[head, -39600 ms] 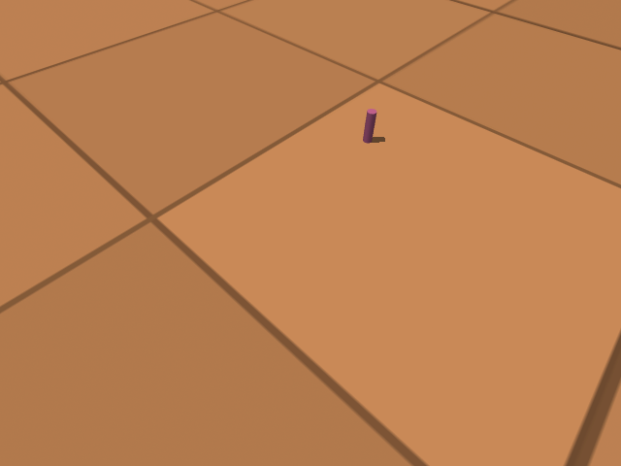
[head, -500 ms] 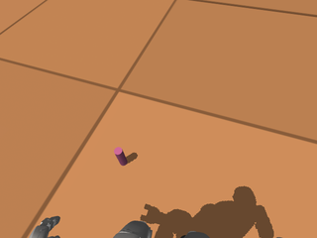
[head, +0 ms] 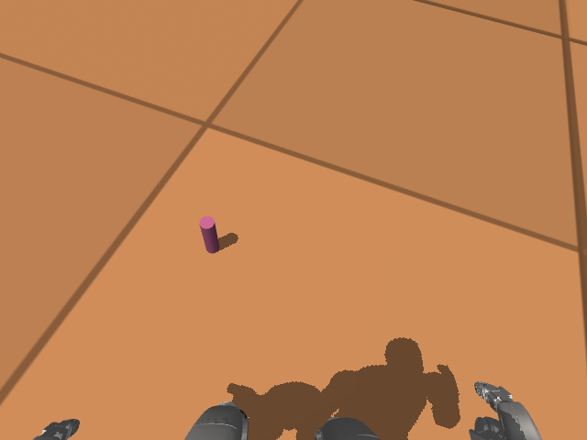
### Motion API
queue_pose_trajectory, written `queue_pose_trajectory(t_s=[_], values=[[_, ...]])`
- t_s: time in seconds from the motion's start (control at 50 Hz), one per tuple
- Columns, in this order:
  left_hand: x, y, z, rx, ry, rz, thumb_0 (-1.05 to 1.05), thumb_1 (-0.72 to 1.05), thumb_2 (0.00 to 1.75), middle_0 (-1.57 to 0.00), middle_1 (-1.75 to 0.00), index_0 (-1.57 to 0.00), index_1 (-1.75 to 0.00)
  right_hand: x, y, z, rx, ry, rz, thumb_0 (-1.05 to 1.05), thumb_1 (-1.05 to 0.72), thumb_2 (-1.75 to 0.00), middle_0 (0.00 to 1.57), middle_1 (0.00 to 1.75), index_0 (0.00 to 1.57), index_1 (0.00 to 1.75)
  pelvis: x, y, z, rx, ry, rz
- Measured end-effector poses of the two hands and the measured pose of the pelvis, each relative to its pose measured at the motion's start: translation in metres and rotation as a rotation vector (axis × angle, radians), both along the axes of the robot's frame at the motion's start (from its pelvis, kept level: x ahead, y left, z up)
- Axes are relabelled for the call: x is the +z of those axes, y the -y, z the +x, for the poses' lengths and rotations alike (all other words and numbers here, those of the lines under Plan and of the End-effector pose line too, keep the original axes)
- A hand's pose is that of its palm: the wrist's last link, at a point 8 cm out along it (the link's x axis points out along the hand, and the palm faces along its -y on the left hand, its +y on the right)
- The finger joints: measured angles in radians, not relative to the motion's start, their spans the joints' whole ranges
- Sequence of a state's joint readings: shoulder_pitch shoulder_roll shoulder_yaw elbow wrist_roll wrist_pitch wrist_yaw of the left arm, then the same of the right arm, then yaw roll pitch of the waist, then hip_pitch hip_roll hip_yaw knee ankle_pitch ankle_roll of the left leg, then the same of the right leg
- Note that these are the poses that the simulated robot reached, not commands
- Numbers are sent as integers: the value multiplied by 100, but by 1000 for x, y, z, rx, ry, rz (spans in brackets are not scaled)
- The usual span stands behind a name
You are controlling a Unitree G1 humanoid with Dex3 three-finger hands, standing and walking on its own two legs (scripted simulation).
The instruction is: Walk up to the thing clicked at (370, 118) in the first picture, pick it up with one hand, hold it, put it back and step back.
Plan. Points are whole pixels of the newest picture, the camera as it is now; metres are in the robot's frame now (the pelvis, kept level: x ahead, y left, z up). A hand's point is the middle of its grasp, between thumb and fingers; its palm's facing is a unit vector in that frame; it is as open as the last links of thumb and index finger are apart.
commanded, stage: step back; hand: left
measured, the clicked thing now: (210, 235) +0.74 +0.28 -0.67
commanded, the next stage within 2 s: stand in 1.84 s
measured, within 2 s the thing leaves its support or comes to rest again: neither
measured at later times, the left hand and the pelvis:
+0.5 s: hand out of the picture -0.04 +0.26 -0.15, palm faces +0.06 -0.92 -0.39, open 7.4 cm; pelvis -0.17 -0.02 -0.01, yaw +5 degrees
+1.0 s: hand out of the picture -0.24 +0.22 -0.14, palm faces +0.04 -0.92 -0.39, open 7.4 cm; pelvis -0.29 -0.05 -0.01, yaw +2 degrees
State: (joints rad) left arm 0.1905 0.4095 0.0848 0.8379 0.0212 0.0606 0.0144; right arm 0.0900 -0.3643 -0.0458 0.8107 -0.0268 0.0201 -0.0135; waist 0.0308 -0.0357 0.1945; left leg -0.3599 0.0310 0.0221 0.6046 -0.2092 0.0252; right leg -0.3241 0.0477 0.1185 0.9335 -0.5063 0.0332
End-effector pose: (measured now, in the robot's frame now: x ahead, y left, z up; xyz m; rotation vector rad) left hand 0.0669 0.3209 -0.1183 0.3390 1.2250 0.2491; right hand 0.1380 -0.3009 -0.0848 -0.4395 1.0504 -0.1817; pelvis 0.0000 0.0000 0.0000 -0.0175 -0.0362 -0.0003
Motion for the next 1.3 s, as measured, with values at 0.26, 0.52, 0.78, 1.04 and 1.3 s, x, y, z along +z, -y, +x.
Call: queue_pose_trajectory(t_s=[0.26,0.52,0.78,1.04,1.3], values=[[29,34,-96,-6,16,39,1,90,90,-21,-30,-20,-30,-27,35,-121,-63,-86,63,1,-90,-90,20,30,20,30,3,24,-86,2,-4,53],[8,23,-131,-6,141,-2,1,91,90,-21,-30,-20,-30,-22,19,-248,-28,-224,7,1,-90,-90,20,30,21,30,-4,18,-177,89,12,21],[-3,56,-249,-33,43,-5,1,91,90,-21,-30,-20,-30,-11,63,-265,-5,10,-12,1,-90,-90,20,30,21,30,-11,49,-260,0,9,-17],[13,52,-313,13,56,9,1,90,90,-21,-30,-20,-30,-32,55,-362,-56,-135,62,1,-91,-90,20,30,20,30,-4,46,-294,34,20,51],[20,60,-307,8,67,24,1,91,90,-21,-30,-20,-30,-32,63,-385,-87,-193,83,1,-90,-90,20,30,21,30,2,62,-292,35,8,0]])
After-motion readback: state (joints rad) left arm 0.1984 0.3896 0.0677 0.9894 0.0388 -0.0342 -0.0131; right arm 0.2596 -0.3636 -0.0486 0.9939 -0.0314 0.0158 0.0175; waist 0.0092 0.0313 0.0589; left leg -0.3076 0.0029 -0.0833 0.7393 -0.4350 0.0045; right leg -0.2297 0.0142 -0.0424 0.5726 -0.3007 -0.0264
